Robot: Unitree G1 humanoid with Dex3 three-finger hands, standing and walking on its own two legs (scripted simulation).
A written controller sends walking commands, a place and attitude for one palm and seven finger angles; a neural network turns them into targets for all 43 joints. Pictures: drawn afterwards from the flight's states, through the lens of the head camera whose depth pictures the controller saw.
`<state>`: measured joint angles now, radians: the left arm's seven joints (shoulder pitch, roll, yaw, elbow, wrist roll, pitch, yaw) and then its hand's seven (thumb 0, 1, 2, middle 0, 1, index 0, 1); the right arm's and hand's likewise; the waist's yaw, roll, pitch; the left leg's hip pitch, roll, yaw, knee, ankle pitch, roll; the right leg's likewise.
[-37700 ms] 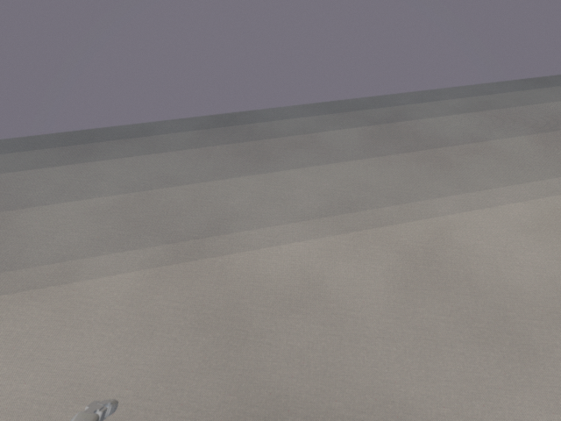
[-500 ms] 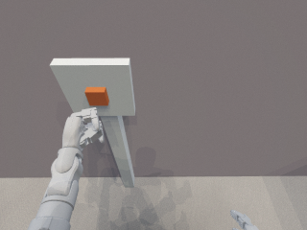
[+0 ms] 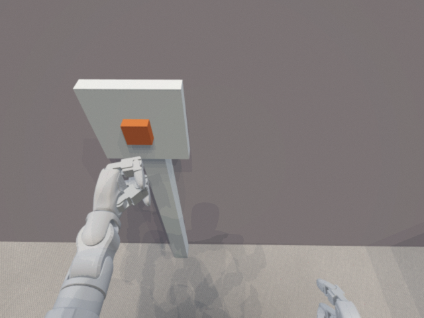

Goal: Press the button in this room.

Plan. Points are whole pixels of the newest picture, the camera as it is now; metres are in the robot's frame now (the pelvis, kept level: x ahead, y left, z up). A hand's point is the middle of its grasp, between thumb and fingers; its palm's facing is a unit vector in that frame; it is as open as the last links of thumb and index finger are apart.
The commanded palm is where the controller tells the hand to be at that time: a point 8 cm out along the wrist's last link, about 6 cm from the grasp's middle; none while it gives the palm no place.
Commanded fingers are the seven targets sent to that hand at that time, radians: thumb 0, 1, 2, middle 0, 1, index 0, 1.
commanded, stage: aim a knuckle at the button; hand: left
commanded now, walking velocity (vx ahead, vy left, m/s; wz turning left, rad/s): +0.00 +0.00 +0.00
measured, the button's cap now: (138, 131) +0.45 +0.17 +0.11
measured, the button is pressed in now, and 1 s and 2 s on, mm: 0 0 9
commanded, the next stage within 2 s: press the button with the knuckle in 0.42 s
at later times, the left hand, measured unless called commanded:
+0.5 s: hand (139, 184) +0.34 +0.15 +0.08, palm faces +0.02 -1.00 -0.03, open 3.1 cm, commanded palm +0.31 +0.21 +0.08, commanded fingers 0.00 0.90 0.90 -1.30 -1.50 -1.30 -1.50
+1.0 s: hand (147, 165) +0.38 +0.14 +0.08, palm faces -0.01 -1.00 -0.02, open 3.1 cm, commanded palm +0.36 +0.20 +0.08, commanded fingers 0.00 0.90 0.90 -1.30 -1.50 -1.30 -1.50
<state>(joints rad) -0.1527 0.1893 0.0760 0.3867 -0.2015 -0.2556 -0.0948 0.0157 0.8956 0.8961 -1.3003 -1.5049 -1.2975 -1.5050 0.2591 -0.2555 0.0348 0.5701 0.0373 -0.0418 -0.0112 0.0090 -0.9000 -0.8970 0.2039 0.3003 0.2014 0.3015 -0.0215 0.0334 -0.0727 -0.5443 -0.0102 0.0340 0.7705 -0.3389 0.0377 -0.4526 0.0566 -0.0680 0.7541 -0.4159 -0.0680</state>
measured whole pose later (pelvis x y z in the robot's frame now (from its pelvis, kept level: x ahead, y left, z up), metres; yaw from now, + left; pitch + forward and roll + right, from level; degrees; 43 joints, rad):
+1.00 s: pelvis +0.00 +0.01 +0.00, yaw +0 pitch +8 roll -1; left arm -0.35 0.21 0.11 0.55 -0.18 -0.26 -0.07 0.02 0.89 0.90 -1.30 -1.50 -1.30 -1.50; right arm 0.29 -0.25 0.04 0.60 0.03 -0.03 0.00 0.01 -0.90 -0.90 0.20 0.30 0.20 0.30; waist -0.05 0.04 -0.09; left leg -0.58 -0.01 0.04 0.79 -0.35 0.05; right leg -0.49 0.05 -0.06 0.77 -0.42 -0.06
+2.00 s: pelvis -0.04 +0.01 -0.02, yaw +1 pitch +10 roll -2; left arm -0.76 0.30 0.15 1.07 -0.16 -0.41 -0.09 0.05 0.81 0.95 -1.30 -1.50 -1.50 -1.50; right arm 0.34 -0.27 0.05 0.68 0.04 -0.05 -0.03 0.01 -0.90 -0.90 0.20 0.30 0.20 0.30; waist -0.10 0.03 -0.06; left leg -0.75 -0.01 0.00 0.87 -0.30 0.05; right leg -0.64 0.06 -0.11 0.84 -0.39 -0.06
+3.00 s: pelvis +0.01 +0.01 +0.00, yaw +1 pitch +6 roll -1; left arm 0.03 0.15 -0.02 0.12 -0.17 -0.18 -0.05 0.01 0.89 0.90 -1.30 -1.50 -1.30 -1.50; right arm 0.21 -0.23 0.05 0.51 0.03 -0.02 0.00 0.01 -0.90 -0.90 0.20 0.30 0.20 0.30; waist 0.00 0.04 -0.09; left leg -0.52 -0.03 0.02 0.78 -0.37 0.05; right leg -0.42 0.04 -0.07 0.75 -0.44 -0.05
